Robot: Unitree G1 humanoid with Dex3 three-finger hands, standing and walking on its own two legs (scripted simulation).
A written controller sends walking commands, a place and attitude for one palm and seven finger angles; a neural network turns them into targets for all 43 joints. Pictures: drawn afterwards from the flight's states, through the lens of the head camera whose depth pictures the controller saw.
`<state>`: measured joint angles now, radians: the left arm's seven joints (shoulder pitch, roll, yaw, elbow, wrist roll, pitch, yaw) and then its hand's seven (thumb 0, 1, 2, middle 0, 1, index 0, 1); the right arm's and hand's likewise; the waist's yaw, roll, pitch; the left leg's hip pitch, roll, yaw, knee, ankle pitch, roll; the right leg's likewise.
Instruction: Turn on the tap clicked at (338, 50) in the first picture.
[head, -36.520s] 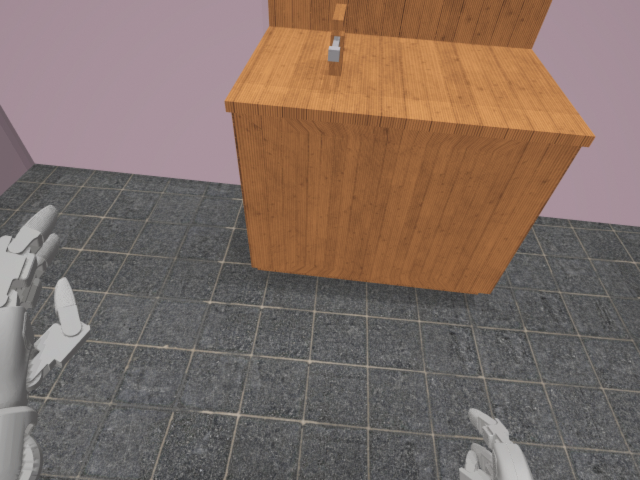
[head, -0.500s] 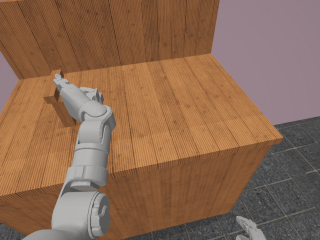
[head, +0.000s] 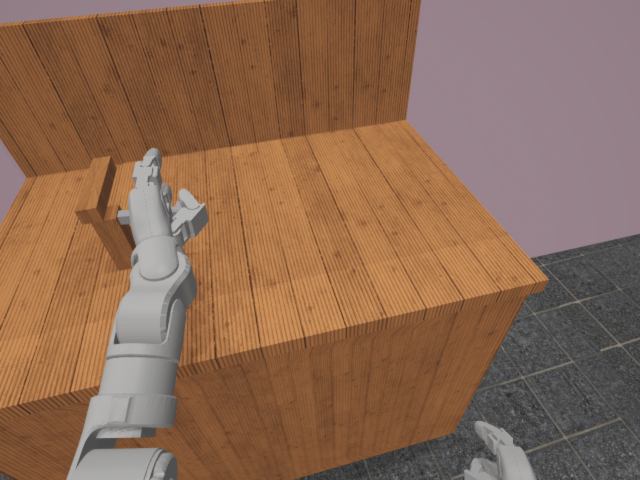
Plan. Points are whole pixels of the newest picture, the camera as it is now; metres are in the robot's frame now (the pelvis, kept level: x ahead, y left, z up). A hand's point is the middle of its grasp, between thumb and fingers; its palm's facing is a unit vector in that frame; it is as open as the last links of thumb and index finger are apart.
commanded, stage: draw the hand back beside the body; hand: left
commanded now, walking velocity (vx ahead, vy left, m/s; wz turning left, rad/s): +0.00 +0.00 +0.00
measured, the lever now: (185, 212) +0.47 +0.25 +0.10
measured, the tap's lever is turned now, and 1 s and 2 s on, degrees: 80 80 80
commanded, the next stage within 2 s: step back with the hand held close in 1.30 s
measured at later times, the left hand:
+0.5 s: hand (136, 288) +0.27 +0.22 +0.16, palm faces +0.25 -0.94 -0.24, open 7.6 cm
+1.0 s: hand (49, 353) +0.19 +0.27 +0.16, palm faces +0.38 -0.87 -0.31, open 7.5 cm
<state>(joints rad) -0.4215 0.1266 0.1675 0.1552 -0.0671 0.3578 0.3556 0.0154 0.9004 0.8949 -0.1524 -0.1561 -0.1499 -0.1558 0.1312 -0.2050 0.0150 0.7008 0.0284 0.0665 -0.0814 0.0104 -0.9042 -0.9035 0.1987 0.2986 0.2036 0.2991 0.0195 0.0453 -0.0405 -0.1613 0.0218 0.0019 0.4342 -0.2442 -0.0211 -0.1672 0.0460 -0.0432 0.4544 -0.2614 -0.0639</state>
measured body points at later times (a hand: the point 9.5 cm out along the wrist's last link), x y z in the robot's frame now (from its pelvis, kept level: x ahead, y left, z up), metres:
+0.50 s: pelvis -0.02 +0.02 +0.01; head -0.04 +0.00 +0.46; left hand +0.25 +0.27 +0.18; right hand +0.18 -0.19 -0.08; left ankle -0.01 +0.14 -0.74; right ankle -0.01 -0.07 -0.74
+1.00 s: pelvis -0.01 +0.03 +0.01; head -0.04 +0.02 +0.45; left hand +0.16 +0.32 +0.18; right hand +0.19 -0.17 -0.07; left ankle -0.01 +0.14 -0.74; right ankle -0.01 -0.07 -0.74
